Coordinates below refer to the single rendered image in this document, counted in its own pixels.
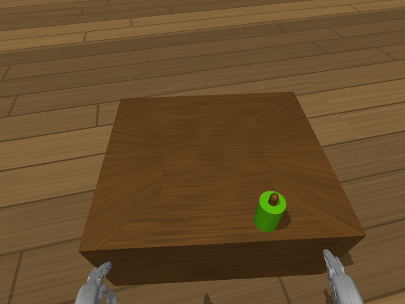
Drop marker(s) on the right robot hand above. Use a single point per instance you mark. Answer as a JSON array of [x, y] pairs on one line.
[[343, 288]]

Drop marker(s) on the left robot hand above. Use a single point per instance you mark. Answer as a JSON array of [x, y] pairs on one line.
[[92, 292]]

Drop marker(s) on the bottle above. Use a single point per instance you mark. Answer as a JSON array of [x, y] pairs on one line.
[[269, 211]]

